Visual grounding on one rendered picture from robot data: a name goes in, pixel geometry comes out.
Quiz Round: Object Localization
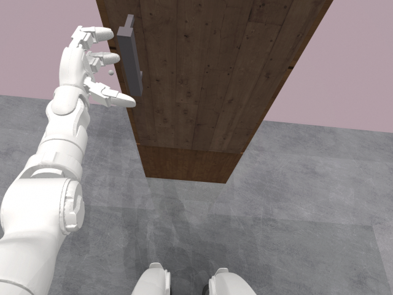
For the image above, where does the robot left upper arm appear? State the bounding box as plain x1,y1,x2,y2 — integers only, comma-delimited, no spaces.
0,178,85,295

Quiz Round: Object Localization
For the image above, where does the cupboard door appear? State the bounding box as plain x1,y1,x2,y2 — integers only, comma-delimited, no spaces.
104,0,326,154

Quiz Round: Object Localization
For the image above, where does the handle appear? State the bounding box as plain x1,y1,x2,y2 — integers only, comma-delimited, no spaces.
117,14,143,96

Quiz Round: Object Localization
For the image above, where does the robot shin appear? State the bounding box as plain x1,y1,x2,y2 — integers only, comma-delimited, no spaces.
215,268,228,276
149,262,163,269

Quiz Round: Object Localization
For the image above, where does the robot left hand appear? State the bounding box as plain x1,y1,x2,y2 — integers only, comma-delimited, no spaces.
59,26,136,108

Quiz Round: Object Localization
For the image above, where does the left robot forearm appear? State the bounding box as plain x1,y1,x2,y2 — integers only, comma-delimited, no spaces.
0,85,90,231

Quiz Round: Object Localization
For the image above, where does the robot left shin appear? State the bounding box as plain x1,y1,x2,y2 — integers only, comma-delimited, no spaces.
149,262,163,269

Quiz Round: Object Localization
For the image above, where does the robot right shin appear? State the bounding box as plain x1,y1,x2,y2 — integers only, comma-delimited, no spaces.
215,268,228,276

